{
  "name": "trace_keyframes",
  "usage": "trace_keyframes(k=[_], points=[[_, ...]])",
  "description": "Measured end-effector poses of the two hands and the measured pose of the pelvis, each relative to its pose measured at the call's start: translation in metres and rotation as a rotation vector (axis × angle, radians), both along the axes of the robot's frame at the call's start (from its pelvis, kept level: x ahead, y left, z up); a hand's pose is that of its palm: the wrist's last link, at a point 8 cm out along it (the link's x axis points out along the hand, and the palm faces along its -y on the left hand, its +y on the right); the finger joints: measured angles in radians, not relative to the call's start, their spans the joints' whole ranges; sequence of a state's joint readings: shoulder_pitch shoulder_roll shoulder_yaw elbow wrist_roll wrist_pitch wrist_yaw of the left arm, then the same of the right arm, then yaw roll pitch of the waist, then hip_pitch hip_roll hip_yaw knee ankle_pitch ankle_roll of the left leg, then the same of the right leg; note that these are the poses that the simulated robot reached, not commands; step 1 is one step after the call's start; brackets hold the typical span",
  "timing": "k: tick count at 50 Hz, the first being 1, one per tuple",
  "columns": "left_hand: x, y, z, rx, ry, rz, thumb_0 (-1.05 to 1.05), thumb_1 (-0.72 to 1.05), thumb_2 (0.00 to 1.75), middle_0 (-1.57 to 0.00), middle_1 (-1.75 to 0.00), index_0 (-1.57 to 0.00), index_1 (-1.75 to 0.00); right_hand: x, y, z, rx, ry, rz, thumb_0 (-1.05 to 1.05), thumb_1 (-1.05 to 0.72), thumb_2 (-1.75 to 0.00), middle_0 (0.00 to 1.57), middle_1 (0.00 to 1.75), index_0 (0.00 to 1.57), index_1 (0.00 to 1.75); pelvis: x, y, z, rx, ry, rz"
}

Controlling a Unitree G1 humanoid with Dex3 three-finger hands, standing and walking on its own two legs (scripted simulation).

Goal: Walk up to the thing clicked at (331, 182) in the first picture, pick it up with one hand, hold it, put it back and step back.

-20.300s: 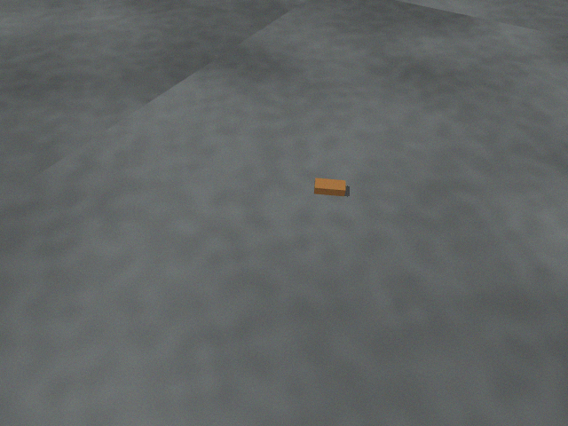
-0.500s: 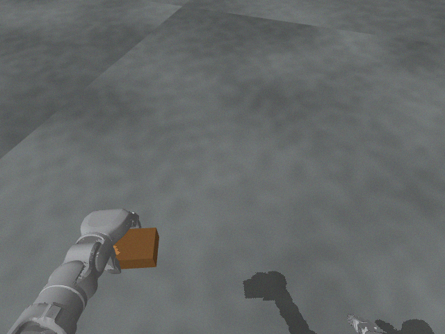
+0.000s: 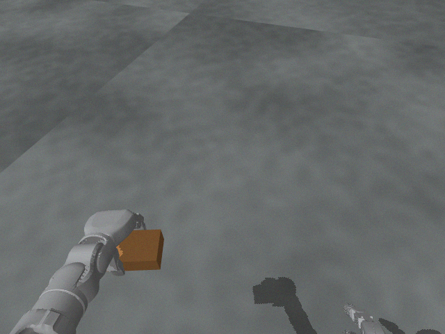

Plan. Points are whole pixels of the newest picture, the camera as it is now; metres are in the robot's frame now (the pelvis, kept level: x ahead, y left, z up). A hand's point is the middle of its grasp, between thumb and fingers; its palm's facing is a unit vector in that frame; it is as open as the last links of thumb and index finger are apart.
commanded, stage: hold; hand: left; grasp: from above
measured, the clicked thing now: (125, 250) +0.30 +0.22 -0.08
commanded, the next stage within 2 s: crouch in 0.96 s
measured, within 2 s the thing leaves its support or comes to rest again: neither
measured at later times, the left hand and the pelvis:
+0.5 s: hand (117, 246) +0.29 +0.22 -0.03, palm faces -0.47 -0.05 -0.88, open 9.6 cm; pelvis +0.00 +0.00 +0.01, yaw +0 degrees
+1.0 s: hand (116, 244) +0.30 +0.22 -0.03, palm faces -0.46 -0.05 -0.89, open 9.6 cm; pelvis +0.01 +0.00 +0.01, yaw +0 degrees
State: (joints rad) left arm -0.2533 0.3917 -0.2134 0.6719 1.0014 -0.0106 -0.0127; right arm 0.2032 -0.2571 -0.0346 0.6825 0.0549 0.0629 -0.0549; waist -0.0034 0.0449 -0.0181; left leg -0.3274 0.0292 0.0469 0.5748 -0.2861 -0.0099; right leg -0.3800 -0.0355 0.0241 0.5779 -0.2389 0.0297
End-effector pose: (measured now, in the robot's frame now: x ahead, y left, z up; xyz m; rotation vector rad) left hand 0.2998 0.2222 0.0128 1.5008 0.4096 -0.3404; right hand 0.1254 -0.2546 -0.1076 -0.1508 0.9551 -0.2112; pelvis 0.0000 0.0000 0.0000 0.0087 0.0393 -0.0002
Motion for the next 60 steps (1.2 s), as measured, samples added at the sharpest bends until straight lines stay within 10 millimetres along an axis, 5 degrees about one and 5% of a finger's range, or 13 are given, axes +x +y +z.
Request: trace_keyframes(k=[19,60], points=[[-0.001,-0.002,0.014,-0.006,-0.005,-0.005,-0.01,0.03,0.42,-0.81,-0.36,-0.82,-0.36,0.012,0.001,0.008,0.003,-0.030,0.006,0.01,-0.91,-0.90,0.20,0.30,0.20,0.29,0.002,-0.002,0.005,0.002,-0.025,-0.002],[0.002,0.002,0.006,-0.012,0.003,-0.004,-0.01,0.04,0.42,-0.80,-0.37,-0.81,-0.36,0.015,0.003,0.009,0.001,-0.002,0.000,0.01,-0.91,-0.90,0.20,0.30,0.20,0.29,0.008,0.000,0.007,-0.001,-0.022,0.000]])
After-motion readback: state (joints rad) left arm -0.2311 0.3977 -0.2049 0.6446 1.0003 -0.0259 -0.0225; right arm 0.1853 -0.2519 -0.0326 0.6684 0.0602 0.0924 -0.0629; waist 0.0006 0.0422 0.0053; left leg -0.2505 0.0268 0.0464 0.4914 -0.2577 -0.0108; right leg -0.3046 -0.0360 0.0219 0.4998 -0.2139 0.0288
